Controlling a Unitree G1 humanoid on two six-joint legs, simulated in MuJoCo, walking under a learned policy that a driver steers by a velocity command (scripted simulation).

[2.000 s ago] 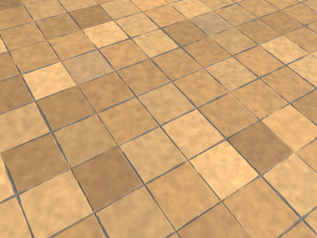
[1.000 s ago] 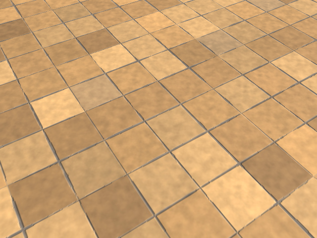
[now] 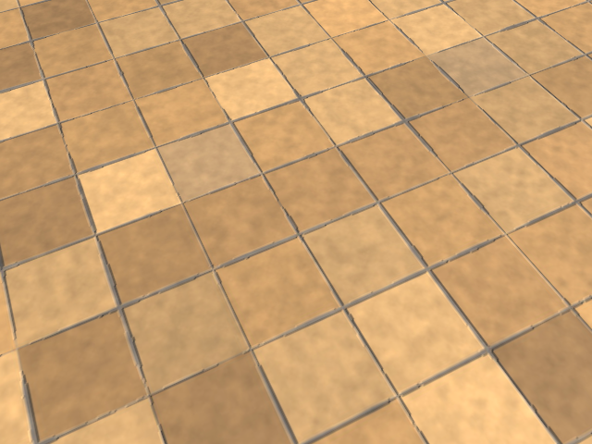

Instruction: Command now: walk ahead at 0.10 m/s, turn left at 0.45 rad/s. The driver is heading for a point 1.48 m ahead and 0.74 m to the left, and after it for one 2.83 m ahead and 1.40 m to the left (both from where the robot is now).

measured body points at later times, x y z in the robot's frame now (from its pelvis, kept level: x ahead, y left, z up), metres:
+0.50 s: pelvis +0.07 -0.01 +0.00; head +0.10 +0.00 +0.45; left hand +0.13 +0.27 -0.13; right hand +0.20 -0.27 -0.12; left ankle +0.12 +0.05 -0.73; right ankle +0.12 -0.16 -0.69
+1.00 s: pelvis +0.08 -0.05 +0.01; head +0.13 -0.05 +0.46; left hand +0.02 +0.23 -0.10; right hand +0.33 -0.21 -0.12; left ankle +0.00 +0.05 -0.68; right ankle +0.11 -0.14 -0.73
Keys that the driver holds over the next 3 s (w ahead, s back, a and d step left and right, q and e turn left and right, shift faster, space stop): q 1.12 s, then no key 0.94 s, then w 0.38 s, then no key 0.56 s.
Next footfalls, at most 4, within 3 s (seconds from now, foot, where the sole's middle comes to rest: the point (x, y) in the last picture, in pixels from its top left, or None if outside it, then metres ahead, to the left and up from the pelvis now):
0.08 left None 0.16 0.06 -0.77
0.64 right None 0.15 -0.12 -0.77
1.14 left None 0.04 0.06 -0.77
1.60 right None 0.17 -0.08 -0.77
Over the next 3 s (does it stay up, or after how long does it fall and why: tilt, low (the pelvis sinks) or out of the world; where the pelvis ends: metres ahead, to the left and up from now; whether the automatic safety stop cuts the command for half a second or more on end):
stays up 0.22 0.16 0.00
